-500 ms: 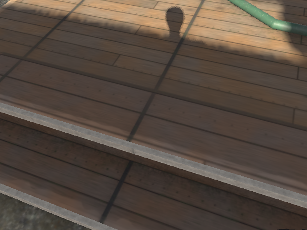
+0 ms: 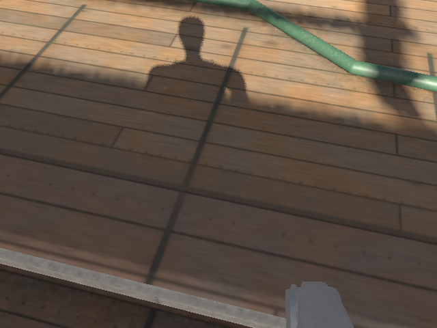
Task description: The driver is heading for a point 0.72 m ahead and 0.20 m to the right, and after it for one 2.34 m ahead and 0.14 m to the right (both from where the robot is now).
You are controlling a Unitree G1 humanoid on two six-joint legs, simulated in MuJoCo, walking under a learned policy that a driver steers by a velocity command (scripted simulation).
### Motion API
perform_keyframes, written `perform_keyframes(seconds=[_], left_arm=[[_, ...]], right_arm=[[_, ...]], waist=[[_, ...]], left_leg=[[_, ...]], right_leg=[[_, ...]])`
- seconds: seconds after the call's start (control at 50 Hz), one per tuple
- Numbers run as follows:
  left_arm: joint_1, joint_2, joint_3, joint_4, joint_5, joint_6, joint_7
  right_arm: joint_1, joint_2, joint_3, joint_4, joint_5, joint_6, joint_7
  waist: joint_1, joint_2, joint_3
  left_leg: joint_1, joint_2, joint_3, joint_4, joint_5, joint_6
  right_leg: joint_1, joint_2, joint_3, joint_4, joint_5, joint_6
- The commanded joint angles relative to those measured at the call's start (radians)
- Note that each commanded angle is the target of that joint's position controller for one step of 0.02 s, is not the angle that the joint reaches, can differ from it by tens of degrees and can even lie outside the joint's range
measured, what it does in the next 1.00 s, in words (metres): climbs, turning right: right foot 0.15 m higher, then left foot 0.15 m higher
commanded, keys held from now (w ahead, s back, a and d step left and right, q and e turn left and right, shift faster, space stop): w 0.36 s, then w+e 0.64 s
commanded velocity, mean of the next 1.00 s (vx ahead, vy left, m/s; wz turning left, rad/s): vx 0.50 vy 0.00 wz -0.25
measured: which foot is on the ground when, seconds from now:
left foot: down 0.00-0.16, up 0.18-0.70, down 0.72-1.00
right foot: up 0.00-0.12, down 0.14-0.76, up 0.78-1.00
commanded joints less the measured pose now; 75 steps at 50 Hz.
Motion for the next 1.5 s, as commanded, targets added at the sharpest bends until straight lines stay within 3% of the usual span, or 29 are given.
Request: perform_keyframes(seconds=[0.02,0.08,0.14,0.16,0.18,0.2,0.24,0.3,0.42,0.56,0.64,0.68,0.72,0.74,0.76,0.78,0.84,0.88,0.92,1.0,1.14,1.2,1.24,1.26,1.28,1.3,1.32,1.36,1.5], left_arm=[[-0.213,0.031,-0.026,-0.205,0.039,-0.025,0.001],[-0.154,0.059,-0.015,-0.179,0.005,-0.033,-0.001],[0.058,0.187,0.058,-0.128,0.0,-0.032,-0.022],[0.256,0.296,0.096,-0.055,0.033,-0.023,-0.034],[0.415,0.407,0.135,0.051,0.057,0.005,-0.022],[0.436,0.336,0.124,0.081,0.073,0.012,0.008],[0.297,0.137,0.071,0.167,0.037,0.004,-0.019],[0.202,-0.03,0.037,0.272,0.065,-0.001,-0.045],[0.228,0.053,0.035,0.293,0.061,-0.008,-0.039],[0.595,0.083,0.048,0.362,0.036,0.034,0.036],[0.554,0.093,0.07,0.332,0.006,0.046,0.065],[0.536,0.16,0.075,0.334,0.019,0.015,0.032],[0.466,0.268,0.1,0.327,0.033,0.011,0.026],[0.403,0.223,0.101,0.278,0.032,-0.003,0.024],[0.414,0.089,0.085,0.245,0.017,-0.032,0.008],[0.362,0.059,0.097,0.234,0.036,-0.048,-0.022],[0.147,0.03,0.093,0.055,-0.008,-0.01,-0.04],[0.243,0.036,0.094,0.066,-0.028,0.033,-0.028],[0.248,-0.001,0.077,0.053,-0.028,0.055,-0.02],[0.1,0.135,0.11,-0.021,0.017,0.054,-0.017],[-0.138,0.153,0.127,-0.096,-0.011,0.051,-0.062],[-0.111,0.175,0.146,-0.092,0.004,0.051,-0.059],[0.111,0.226,0.18,-0.018,0.018,0.037,-0.05],[0.177,0.295,0.2,0.0,0.037,0.031,-0.028],[0.227,0.385,0.211,-0.002,0.068,0.029,-0.005],[0.226,0.341,0.186,-0.008,0.07,0.016,-0.007],[0.215,0.299,0.181,-0.01,0.05,0.011,-0.011],[0.103,0.249,0.164,-0.007,0.032,-0.009,-0.007],[0.002,0.263,0.171,0.012,0.046,-0.019,0.044]], right_arm=[[-0.04,-0.168,-0.021,-0.063,0.02,-0.026,-0.035],[-0.036,-0.21,-0.032,-0.042,0.065,-0.021,-0.046],[-0.028,-0.271,-0.045,-0.027,0.025,-0.005,-0.043],[-0.081,-0.245,-0.042,-0.067,-0.002,-0.02,-0.045],[-0.017,-0.073,-0.025,-0.088,-0.006,-0.051,-0.01],[-0.032,-0.076,-0.042,-0.056,-0.009,-0.086,0.041],[-0.374,-0.041,-0.032,-0.238,0.044,-0.092,0.074],[-0.272,0.005,-0.005,-0.273,0.049,-0.049,0.054],[-0.365,0.004,0.035,-0.333,0.0,-0.039,0.036],[-0.766,0.057,0.08,-0.5,0.025,-0.084,0.044],[-0.876,0.062,0.099,-0.564,0.034,-0.086,0.069],[-0.679,-0.033,0.041,-0.519,0.04,-0.099,0.063],[-0.394,-0.168,-0.029,-0.47,0.053,-0.092,0.05],[-0.225,-0.23,-0.056,-0.419,0.021,-0.094,0.054],[-0.104,-0.334,-0.096,-0.362,-0.015,-0.077,0.046],[-0.141,-0.311,-0.092,-0.34,-0.014,-0.055,0.019],[-0.365,0.014,-0.012,-0.223,-0.007,-0.062,0.033],[-0.397,0.057,-0.016,-0.157,-0.02,-0.08,0.042],[-0.379,0.03,-0.029,-0.126,-0.012,-0.088,0.041],[-0.378,-0.097,-0.05,-0.138,-0.023,-0.108,0.001],[-0.287,-0.28,-0.114,-0.191,0.016,-0.084,-0.05],[-0.242,-0.298,-0.131,-0.187,0.044,-0.057,-0.031],[-0.264,-0.288,-0.131,-0.175,0.061,-0.044,-0.019],[-0.221,-0.249,-0.118,-0.165,0.045,-0.05,-0.015],[-0.193,-0.143,-0.084,-0.197,-0.005,-0.063,-0.003],[-0.135,-0.121,-0.07,-0.184,0.034,-0.071,0.001],[-0.221,-0.2,-0.1,-0.186,0.068,-0.065,0.002],[-0.316,-0.172,-0.097,-0.202,0.053,-0.052,-0.012],[-0.341,-0.164,-0.115,-0.241,0.03,0.011,-0.036]], waist=[[0.037,0.017,0.041],[0.076,0.113,-0.066],[0.212,0.324,-0.199],[0.26,0.168,-0.269],[0.224,-0.422,-0.388],[0.219,-0.257,-0.397],[0.135,-0.053,0.02],[-0.024,-0.044,0.081],[-0.047,-0.018,0.054],[0.159,-0.084,0.081],[0.136,-0.118,0.095],[-0.002,-0.271,-0.035],[-0.188,-0.373,-0.204],[-0.23,-0.206,-0.351],[-0.2,0.216,-0.489],[-0.171,0.277,-0.474],[0.021,0.056,-0.005],[0.111,0.043,0.059],[0.137,0.069,0.092],[0.123,0.084,0.085],[-0.003,0.034,0.093],[0.0,0.089,0.063],[0.111,0.072,-0.032],[0.123,0.041,-0.098],[0.087,-0.183,-0.23],[0.075,-0.238,-0.41],[0.106,-0.097,-0.371],[0.063,-0.036,-0.193],[0.005,-0.088,-0.076]], left_leg=[[-0.306,0.207,-0.176,-0.389,0.032,0.194],[-0.083,0.189,-0.035,-0.334,0.817,0.161],[0.274,0.241,-0.037,0.084,1.756,0.126],[0.089,0.204,-0.066,0.361,1.543,0.111],[-0.355,-0.067,-0.113,0.776,0.362,0.058],[-0.497,-0.156,-0.35,1.243,0.059,0.029],[-0.801,-0.062,-0.24,1.476,0.057,0.079],[-0.822,-0.029,-0.222,1.624,0.169,0.136],[-0.945,0.012,-0.062,1.38,0.365,0.039],[-1.503,0.168,-0.001,1.42,0.177,-0.064],[-0.879,0.135,0.147,0.874,0.064,-0.044],[-0.462,-0.006,0.22,0.819,-0.058,0.017],[-0.219,-0.007,0.036,0.652,-0.113,0.099],[0.096,0.168,-0.304,0.554,-0.182,0.18],[0.338,0.352,-0.829,0.088,-0.459,0.286],[0.252,0.464,-1.123,-0.168,-0.556,0.292],[-0.26,0.402,-0.461,-0.024,-0.261,0.108],[-0.343,0.311,-0.154,-0.013,-0.069,0.014],[-0.336,0.273,0.005,-0.05,0.029,-0.005],[-0.259,0.249,0.16,-0.22,0.194,0.059],[0.112,0.33,0.23,-0.219,0.397,0.082],[0.202,0.346,0.208,-0.084,0.801,0.092],[0.211,0.272,0.221,0.163,0.876,0.057],[0.056,0.216,0.21,0.312,0.682,0.014],[-0.28,0.095,0.184,0.649,-0.076,-0.044],[-0.396,-0.002,-0.024,0.894,-0.38,-0.086],[-0.407,0.033,-0.11,0.944,-0.324,-0.09],[-0.457,0.1,-0.107,0.878,-0.21,-0.079],[-0.356,0.128,-0.064,0.62,-0.051,-0.09]], right_leg=[[0.264,-0.062,-0.13,-0.337,0.129,0.027],[0.65,-0.001,-0.243,-0.744,-0.015,-0.039],[0.849,0.111,-0.164,-1.083,-0.17,-0.118],[1.097,-0.022,0.153,-1.204,-0.006,-0.191],[1.446,-0.267,0.808,-1.71,0.007,-0.365],[1.421,-0.363,1.14,-1.866,-0.176,-0.379],[1.097,-0.3,0.75,-1.79,-0.403,-0.26],[0.889,-0.17,0.294,-1.752,-0.165,-0.141],[0.818,-0.091,0.016,-1.816,-0.003,-0.152],[1.402,-0.216,0.325,-1.846,0.018,-0.21],[1.15,-0.213,0.194,-2.148,0.244,-0.231],[1.205,-0.192,0.092,-1.985,1.068,-0.204],[1.367,-0.177,0.068,-1.645,1.586,-0.154],[1.112,-0.111,0.071,-1.341,1.434,-0.137],[0.839,0.077,0.118,-0.998,0.573,-0.103],[0.707,0.14,0.211,-0.525,0.138,-0.081],[0.51,0.023,0.114,-0.18,0.157,-0.152],[0.562,0.001,0.137,-0.252,0.179,-0.19],[0.53,0.005,0.139,-0.37,0.175,-0.184],[0.541,-0.011,0.055,-0.692,0.32,-0.092],[0.615,-0.067,-0.084,-1.285,0.257,-0.063],[0.761,0.014,-0.133,-1.432,0.149,-0.082],[1.028,0.088,-0.147,-1.673,0.292,-0.13],[1.265,0.037,-0.068,-1.641,0.538,-0.142],[1.613,-0.224,0.199,-1.483,1.087,-0.264],[1.674,-0.413,0.491,-1.622,0.983,-0.419],[1.564,-0.357,0.407,-1.691,0.843,-0.368],[1.349,-0.288,0.229,-1.741,0.62,-0.276],[1.101,-0.25,-0.011,-1.872,0.371,-0.25]])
